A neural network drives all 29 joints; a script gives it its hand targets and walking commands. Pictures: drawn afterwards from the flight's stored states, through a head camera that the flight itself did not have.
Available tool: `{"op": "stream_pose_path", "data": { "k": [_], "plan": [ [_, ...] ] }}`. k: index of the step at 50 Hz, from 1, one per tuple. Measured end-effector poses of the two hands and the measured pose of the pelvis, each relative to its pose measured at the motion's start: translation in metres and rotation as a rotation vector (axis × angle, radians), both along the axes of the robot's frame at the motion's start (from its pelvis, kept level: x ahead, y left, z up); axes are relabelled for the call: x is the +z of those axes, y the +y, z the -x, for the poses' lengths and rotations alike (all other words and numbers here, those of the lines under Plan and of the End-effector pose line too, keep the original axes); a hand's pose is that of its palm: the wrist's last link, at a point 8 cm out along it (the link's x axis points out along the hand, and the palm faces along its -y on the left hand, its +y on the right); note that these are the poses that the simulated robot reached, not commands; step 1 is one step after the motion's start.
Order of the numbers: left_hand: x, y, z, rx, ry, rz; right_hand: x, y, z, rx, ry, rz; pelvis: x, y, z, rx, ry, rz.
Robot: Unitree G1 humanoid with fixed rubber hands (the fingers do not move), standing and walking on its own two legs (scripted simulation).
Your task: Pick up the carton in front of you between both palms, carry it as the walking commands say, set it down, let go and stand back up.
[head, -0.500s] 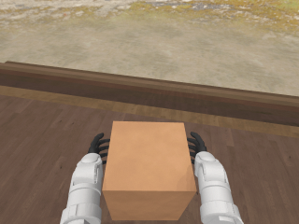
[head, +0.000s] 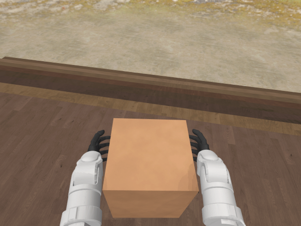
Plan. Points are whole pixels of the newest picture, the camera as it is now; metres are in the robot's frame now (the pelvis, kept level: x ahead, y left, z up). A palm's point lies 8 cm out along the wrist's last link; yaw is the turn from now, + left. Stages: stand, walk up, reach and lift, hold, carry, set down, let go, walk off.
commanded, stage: reach and lift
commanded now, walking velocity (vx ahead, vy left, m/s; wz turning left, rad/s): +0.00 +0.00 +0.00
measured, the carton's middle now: (148, 170) +0.29 +0.00 -0.04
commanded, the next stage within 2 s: hold in 0.34 s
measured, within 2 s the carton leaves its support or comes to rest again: neither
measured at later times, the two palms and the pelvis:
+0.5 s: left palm (93, 154) +0.29 +0.15 +0.05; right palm (205, 153) +0.29 -0.15 +0.05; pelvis +0.01 +0.00 +0.00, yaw +0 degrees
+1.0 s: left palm (100, 132) +0.33 +0.13 +0.10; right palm (213, 133) +0.33 -0.17 +0.09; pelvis +0.05 -0.02 +0.00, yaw +1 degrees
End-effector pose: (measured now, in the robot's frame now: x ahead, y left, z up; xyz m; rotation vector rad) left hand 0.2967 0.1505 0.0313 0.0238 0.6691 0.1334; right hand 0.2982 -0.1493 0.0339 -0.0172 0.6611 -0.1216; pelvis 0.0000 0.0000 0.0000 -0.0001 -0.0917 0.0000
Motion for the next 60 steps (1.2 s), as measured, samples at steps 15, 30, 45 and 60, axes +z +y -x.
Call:
{"op": "stream_pose_path", "data": {
  "k": [15, 30, 45, 60],
  "plan": [
    [0.005, 0.0, 0.001, -0.007, 0.005, -0.012, 0.005, 0.0, 0.0, 0.013, 0.005, 0.013, 0.002, -0.001, -0.008, 0.001, -0.013, -0.001],
    [0.021, -0.002, 0.013, -0.009, -0.008, -0.007, 0.02, -0.002, 0.014, 0.005, -0.009, 0.009, 0.003, -0.001, -0.002, 0.002, -0.052, -0.001],
    [0.048, -0.019, -0.012, 0.01, -0.095, 0.017, 0.042, -0.018, -0.007, -0.026, -0.094, -0.032, -0.007, -0.015, -0.02, -0.015, 0.101, 0.003],
    [0.061, 0.009, -0.083, 0.078, -0.062, 0.07, 0.06, 0.008, -0.09, -0.028, -0.061, -0.057, -0.009, 0.004, -0.138, -0.022, 0.186, -0.029]
  ]
}}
